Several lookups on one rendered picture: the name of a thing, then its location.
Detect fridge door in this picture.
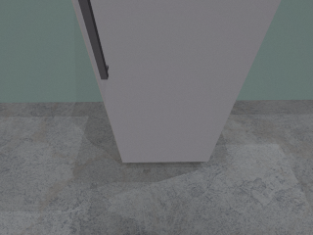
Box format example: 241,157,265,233
72,0,281,163

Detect handle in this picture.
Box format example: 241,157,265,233
78,0,109,80

